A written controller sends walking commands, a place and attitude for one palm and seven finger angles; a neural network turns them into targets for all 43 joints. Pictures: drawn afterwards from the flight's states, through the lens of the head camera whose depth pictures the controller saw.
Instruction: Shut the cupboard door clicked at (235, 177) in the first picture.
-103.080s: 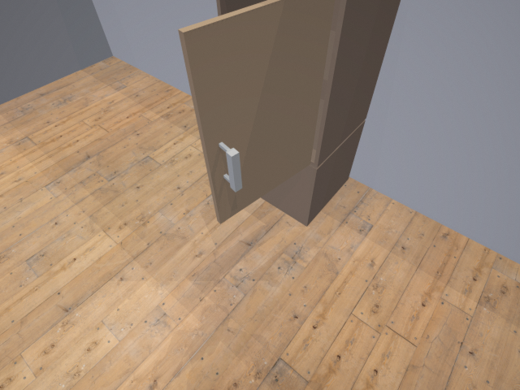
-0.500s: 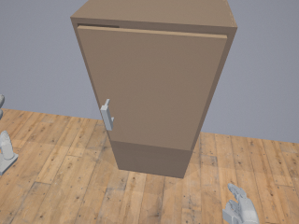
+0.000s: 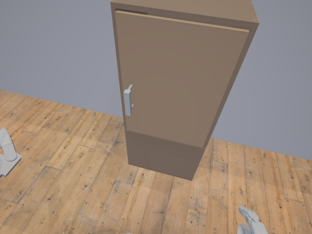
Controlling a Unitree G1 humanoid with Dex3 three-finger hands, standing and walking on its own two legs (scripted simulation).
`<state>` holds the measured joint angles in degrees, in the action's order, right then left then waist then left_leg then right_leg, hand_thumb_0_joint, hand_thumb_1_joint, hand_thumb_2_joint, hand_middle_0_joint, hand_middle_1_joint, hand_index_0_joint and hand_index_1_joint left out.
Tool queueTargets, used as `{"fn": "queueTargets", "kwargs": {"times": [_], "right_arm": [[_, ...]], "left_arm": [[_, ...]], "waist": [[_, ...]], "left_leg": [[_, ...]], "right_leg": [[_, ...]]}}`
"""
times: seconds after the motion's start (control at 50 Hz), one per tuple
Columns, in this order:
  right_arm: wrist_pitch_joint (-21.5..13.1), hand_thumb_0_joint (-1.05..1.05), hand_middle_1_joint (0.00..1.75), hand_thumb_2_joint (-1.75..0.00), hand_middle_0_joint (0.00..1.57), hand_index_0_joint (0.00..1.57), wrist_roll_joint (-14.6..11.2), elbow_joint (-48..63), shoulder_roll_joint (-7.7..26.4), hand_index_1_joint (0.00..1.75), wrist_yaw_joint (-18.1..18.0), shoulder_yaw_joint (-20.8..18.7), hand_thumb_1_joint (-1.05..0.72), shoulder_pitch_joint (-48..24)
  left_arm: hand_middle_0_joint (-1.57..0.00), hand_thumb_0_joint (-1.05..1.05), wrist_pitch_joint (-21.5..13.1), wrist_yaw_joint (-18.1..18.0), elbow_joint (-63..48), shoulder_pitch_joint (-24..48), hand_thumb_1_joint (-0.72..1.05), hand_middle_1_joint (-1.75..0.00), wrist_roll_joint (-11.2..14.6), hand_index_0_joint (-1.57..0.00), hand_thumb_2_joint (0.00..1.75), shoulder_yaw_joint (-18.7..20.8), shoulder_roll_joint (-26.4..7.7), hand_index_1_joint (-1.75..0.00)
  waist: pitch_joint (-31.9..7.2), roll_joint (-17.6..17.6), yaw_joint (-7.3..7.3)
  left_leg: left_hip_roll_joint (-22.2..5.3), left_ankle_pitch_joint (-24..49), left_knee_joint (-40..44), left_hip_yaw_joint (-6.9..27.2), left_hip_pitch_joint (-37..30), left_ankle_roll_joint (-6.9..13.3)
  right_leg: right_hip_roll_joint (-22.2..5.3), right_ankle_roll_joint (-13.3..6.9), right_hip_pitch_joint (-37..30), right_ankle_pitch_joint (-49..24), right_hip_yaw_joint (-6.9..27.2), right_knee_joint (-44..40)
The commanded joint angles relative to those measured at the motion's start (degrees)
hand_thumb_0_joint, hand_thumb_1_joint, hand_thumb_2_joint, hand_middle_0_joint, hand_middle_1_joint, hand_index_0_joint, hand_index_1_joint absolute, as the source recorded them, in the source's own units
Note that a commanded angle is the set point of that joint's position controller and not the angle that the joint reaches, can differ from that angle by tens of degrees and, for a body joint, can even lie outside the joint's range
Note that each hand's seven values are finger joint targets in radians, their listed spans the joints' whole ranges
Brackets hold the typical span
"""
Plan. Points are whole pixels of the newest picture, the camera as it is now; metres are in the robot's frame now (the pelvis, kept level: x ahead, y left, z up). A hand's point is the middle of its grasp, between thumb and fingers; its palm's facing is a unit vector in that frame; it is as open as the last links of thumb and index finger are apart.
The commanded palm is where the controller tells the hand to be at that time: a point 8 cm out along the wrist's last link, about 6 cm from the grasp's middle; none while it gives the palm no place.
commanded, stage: step back with the hand held close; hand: left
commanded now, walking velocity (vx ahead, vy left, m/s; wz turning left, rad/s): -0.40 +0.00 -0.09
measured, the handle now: (129, 100) +0.65 +0.16 -0.08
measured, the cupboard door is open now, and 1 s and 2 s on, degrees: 0 0 0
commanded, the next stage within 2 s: stop stepping back and stand still in 0.18 s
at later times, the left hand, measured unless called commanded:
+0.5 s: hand out of the picture +0.10 +0.24 +0.20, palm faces +0.36 -0.81 -0.46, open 7.4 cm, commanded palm +0.04 +0.28 +0.19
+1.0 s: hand out of the picture +0.08 +0.28 +0.21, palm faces +0.31 -0.78 -0.54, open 7.4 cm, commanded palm +0.05 +0.33 +0.19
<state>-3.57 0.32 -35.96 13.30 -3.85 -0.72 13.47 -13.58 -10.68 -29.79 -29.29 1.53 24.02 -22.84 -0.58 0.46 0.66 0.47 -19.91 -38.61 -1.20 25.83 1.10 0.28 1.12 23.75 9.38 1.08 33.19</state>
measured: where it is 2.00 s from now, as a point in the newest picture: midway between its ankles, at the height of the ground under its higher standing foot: outside the picture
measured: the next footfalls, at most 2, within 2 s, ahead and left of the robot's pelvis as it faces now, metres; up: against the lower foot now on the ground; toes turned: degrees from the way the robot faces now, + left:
right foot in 0.26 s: -0.18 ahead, -0.12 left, +0.00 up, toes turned -3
left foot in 0.62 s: +0.02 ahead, +0.10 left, +0.00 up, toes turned -6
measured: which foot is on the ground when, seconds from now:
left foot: down 0.00-0.52, up 0.54-0.60, down 0.62-1.00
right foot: down 0.00-0.02, up 0.04-0.24, down 0.26-1.00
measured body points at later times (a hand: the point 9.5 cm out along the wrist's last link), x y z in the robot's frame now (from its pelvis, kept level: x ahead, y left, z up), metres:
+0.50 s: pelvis -0.11 -0.01 +0.00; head -0.14 +0.02 +0.45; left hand +0.07 +0.28 +0.22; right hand +0.02 -0.26 -0.07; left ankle +0.06 +0.09 -0.72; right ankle -0.22 -0.12 -0.72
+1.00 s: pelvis -0.13 +0.05 +0.01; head -0.15 +0.06 +0.46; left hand +0.06 +0.33 +0.24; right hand -0.03 -0.19 -0.09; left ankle -0.02 +0.11 -0.72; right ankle -0.20 -0.05 -0.72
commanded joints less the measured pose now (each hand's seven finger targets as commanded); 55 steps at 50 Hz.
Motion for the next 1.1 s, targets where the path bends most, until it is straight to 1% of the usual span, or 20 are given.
{"fn": "queueTargets", "kwargs": {"times": [0.0,0.06,0.2,0.28,0.32,0.36,0.42,0.46,0.5,0.56,0.62,0.66,0.7,0.74,0.78,0.82,0.88,0.94,1.0,1.08], "right_arm": [[-4.0,0.0,0.3,-0.9,0.2,0.2,-0.5,9.8,8.2,0.3,-2.3,-2.5,-0.9,-7.0],[-5.4,0.0,0.3,-0.9,0.2,0.2,0.0,9.4,7.2,0.3,-1.3,-4.0,-0.9,-6.2],[-7.9,0.0,0.3,-0.9,0.2,0.2,0.7,6.7,6.5,0.3,0.4,-2.9,-0.9,-6.7],[-7.9,0.0,0.3,-0.9,0.2,0.2,0.6,4.4,4.6,0.3,0.0,-2.4,-0.9,-5.8],[-7.2,0.0,0.3,-0.9,0.2,0.2,-1.0,5.6,4.3,0.3,-0.7,-3.1,-0.9,-6.4],[-6.1,0.0,0.3,-0.9,0.2,0.2,-1.4,8.4,4.7,0.3,-1.1,-2.2,-0.9,-7.0],[-4.1,0.0,0.3,-0.9,0.2,0.2,-1.0,8.9,4.3,0.3,-1.4,-0.9,-0.9,-7.8],[-3.2,0.0,0.3,-0.9,0.2,0.2,-0.6,8.9,4.9,0.3,-1.7,-1.3,-0.9,-7.1],[-2.9,0.0,0.3,-0.9,0.2,0.2,-0.3,7.8,5.7,0.3,-2.1,-1.9,-0.9,-6.7],[-3.9,0.0,0.3,-0.9,0.2,0.2,-0.7,7.1,5.9,0.3,-2.1,-1.0,-0.9,-4.8],[-6.5,0.0,0.3,-0.9,0.2,0.2,-0.9,7.2,8.1,0.3,-2.9,-1.4,-0.9,-5.3],[-8.1,0.0,0.3,-0.9,0.2,0.2,-0.4,7.7,7.5,0.3,-2.4,-1.1,-0.9,-4.7],[-9.1,0.0,0.3,-0.9,0.2,0.2,0.4,7.8,6.5,0.3,-1.5,-1.5,-0.9,-4.3],[-9.6,0.0,0.3,-0.9,0.2,0.2,0.8,9.3,5.4,0.3,-0.5,-2.0,-0.9,-3.9],[-9.1,0.0,0.3,-0.9,0.2,0.2,0.4,10.3,4.3,0.3,0.3,-1.7,-0.9,-4.0],[-7.2,0.0,0.3,-0.9,0.2,0.2,0.6,10.7,3.8,0.3,0.6,-1.1,-0.9,-3.8],[-4.4,0.0,0.3,-0.9,0.2,0.2,0.6,7.6,4.2,0.3,0.1,-1.3,-0.9,-2.5],[-2.7,0.0,0.3,-0.9,0.2,0.2,-0.8,6.8,4.9,0.3,-0.6,-1.2,-0.9,-2.4],[-3.9,0.0,0.3,-0.9,0.2,0.2,-1.2,6.0,6.7,0.3,-2.0,-1.0,-0.9,-4.3],[-5.6,0.0,0.3,-0.9,0.2,0.2,-0.8,7.3,6.8,0.3,-2.5,0.1,-0.9,-5.4]], "left_arm": [[-0.2,0.0,-3.6,-1.4,-9.8,7.3,0.9,-0.3,-0.1,-0.2,0.9,8.5,-12.4,-0.3],[-0.2,0.0,-4.5,-0.2,-10.8,4.9,0.9,-0.3,0.0,-0.2,0.9,11.4,-13.4,-0.3],[-0.2,0.0,-4.8,1.1,-14.6,0.3,0.9,-0.3,2.5,-0.2,0.9,8.9,-11.8,-0.3],[-0.2,0.0,-6.6,0.9,-13.7,5.0,0.9,-0.3,1.8,-0.2,0.9,9.8,-15.0,-0.3],[-0.2,0.0,-6.2,0.6,-14.4,7.0,0.9,-0.3,2.0,-0.2,0.9,9.1,-15.4,-0.3],[-0.2,0.0,-4.1,0.9,-10.5,-0.1,0.9,-0.3,2.1,-0.2,0.9,13.1,-17.1,-0.3],[-0.2,0.0,-1.4,1.4,-6.4,-3.5,0.9,-0.3,3.2,-0.2,0.9,11.3,-14.0,-0.3],[-0.2,0.0,-1.2,1.1,-5.2,-0.8,0.9,-0.3,3.0,-0.2,0.9,10.2,-14.2,-0.3],[-0.2,0.0,-1.0,0.7,-4.3,3.5,0.9,-0.3,2.4,-0.2,0.9,8.8,-15.0,-0.3],[-0.2,0.0,-0.8,0.6,-1.3,10.9,0.9,-0.3,1.0,-0.2,0.9,3.3,-11.2,-0.3],[-0.2,0.0,-1.8,1.0,-3.2,18.1,0.9,-0.3,0.6,-0.2,0.9,2.5,-11.5,-0.3],[-0.2,0.0,-3.4,0.6,-8.0,14.7,0.9,-0.3,0.6,-0.2,0.9,4.9,-12.2,-0.3],[-0.2,0.0,-4.2,0.6,-16.7,11.6,0.9,-0.3,0.9,-0.2,0.9,8.5,-15.6,-0.3],[-0.2,0.0,-4.3,0.9,-21.8,2.8,0.9,-0.3,1.8,-0.2,0.9,9.4,-14.3,-0.3],[-0.2,0.0,-3.3,1.1,-22.6,-6.8,0.9,-0.3,2.2,-0.2,0.9,10.9,-14.3,-0.3],[-0.2,0.0,-2.0,1.0,-19.5,-12.9,0.9,-0.3,3.0,-0.2,0.9,12.0,-14.3,-0.3],[-0.2,0.0,-0.8,-0.2,-10.2,-8.3,0.9,-0.3,4.0,-0.2,0.9,13.0,-14.0,-0.3],[-0.2,0.0,1.9,-0.5,0.0,-5.2,0.9,-0.3,3.2,-0.2,0.9,9.1,-10.3,-0.3],[-0.2,0.0,2.1,0.3,3.0,6.1,0.9,-0.3,2.2,-0.2,0.9,4.3,-9.8,-0.3],[-0.2,0.0,1.1,1.2,-1.8,13.4,0.9,-0.3,0.9,-0.2,0.9,0.1,-8.2,-0.3]], "waist": [[0.5,-16.2,-1.14],[-7.8,-13.1,-0.72],[-7.2,-15.6,-0.82],[-12.8,-1.1,-0.99],[-17.0,8.1,-2.05],[-15.8,4.3,-1.57],[-6.7,-6.2,-1.74],[3.0,-2.4,-2.68],[9.3,4.4,-3.0],[14.3,6.8,-3.94],[14.2,-11.4,-2.87],[5.7,-21.6,-1.77],[-3.4,-19.8,-0.43],[-13.2,-15.9,0.33],[-16.4,-14.9,0.06],[-15.0,-9.9,-0.96],[-6.4,2.9,-2.04],[0.7,7.5,-2.94],[5.5,1.2,-2.84],[6.5,-8.5,-1.58]], "left_leg": [[-16.5,-17.3,28.0,20.4,14.3,6.2],[-20.3,-18.9,28.6,18.0,15.7,7.9],[-15.7,-6.8,25.7,9.8,-4.5,2.0],[-7.6,19.7,7.1,-2.4,-21.5,-2.0],[-3.5,22.7,2.6,-4.5,-21.2,-1.1],[-3.9,23.4,4.6,-2.1,-20.4,0.2],[-5.5,8.4,10.6,1.0,-19.0,-0.3],[-2.8,0.8,4.3,0.2,-17.0,-2.7],[-1.9,1.3,-9.3,1.9,-16.1,-3.4],[-4.2,3.4,-3.1,4.0,-10.8,-1.9],[-7.5,-2.8,19.5,13.5,-7.5,-0.2],[-12.0,-24.7,33.4,24.0,-5.0,-0.6],[-12.5,-24.2,36.1,23.3,-8.5,-4.1],[-10.6,-15.0,32.4,15.3,-13.3,-3.7],[-6.6,-6.5,24.8,6.2,-12.2,-3.5],[-3.5,-1.0,16.3,1.8,-9.5,-3.4],[-2.7,3.6,0.7,3.2,-9.2,-3.1],[-3.8,6.6,1.4,4.5,-10.8,-2.0],[-5.4,11.3,11.8,7.1,-12.9,-0.4],[-12.7,-23.3,35.8,21.8,-3.3,-1.3]], "right_leg": [[4.2,0.7,-10.8,7.8,-0.1,12.1],[5.4,0.4,-17.8,13.5,1.4,26.3],[4.3,-1.3,-10.4,17.5,-2.9,-3.6],[-4.9,-2.3,-2.6,-9.5,5.2,-15.0],[-7.4,2.2,-9.6,-38.2,4.7,-9.1],[-6.1,2.2,-9.3,-30.4,3.6,-5.5],[-2.9,-1.3,-1.5,8.1,2.9,-12.9],[-5.5,-5.2,9.6,30.4,7.0,-21.3],[-11.1,-9.3,19.7,39.2,13.4,-26.3],[-9.4,-7.7,14.0,26.4,7.1,-20.5],[0.8,-2.1,3.7,18.1,-0.2,-5.8],[4.7,-1.5,-6.0,19.1,-0.9,4.5],[5.6,-1.9,-10.1,21.1,-1.6,8.6],[5.7,-2.5,-15.9,19.4,-3.6,3.6],[4.2,-3.3,-21.4,13.8,-4.5,-6.4],[-0.9,-5.1,-20.7,11.7,-0.1,-11.8],[-13.5,-10.1,-5.3,18.9,14.7,-20.4],[-10.8,-8.7,1.1,18.0,9.4,-18.1],[-3.5,-2.9,0.7,10.8,3.4,-12.7],[3.3,-1.0,-8.2,16.7,-0.9,-1.1]]}}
